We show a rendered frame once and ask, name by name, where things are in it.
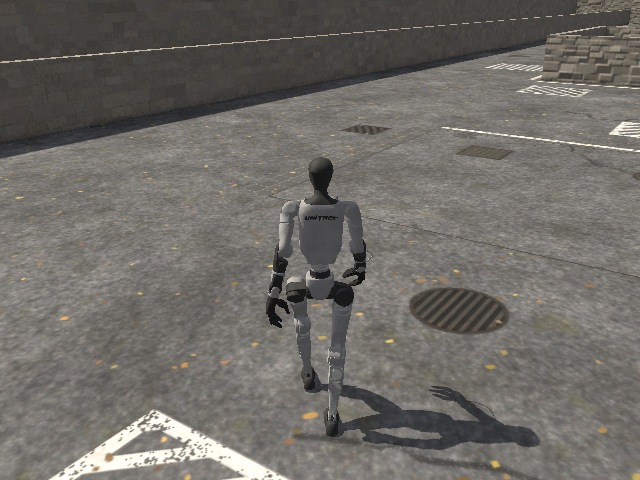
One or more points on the left robot thigh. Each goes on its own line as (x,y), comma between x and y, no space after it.
(296,295)

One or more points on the right robot upper arm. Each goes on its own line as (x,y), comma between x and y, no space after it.
(351,211)

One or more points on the left robot upper arm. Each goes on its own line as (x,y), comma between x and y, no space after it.
(286,225)

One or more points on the right robot foot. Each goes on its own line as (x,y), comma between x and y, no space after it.
(331,426)

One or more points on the robot left hand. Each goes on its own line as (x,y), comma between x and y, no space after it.
(270,310)

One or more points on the robot right forearm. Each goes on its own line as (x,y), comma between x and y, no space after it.
(360,260)

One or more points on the robot right hand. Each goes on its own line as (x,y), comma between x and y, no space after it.
(351,272)

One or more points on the robot left forearm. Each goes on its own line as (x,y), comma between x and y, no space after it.
(278,274)

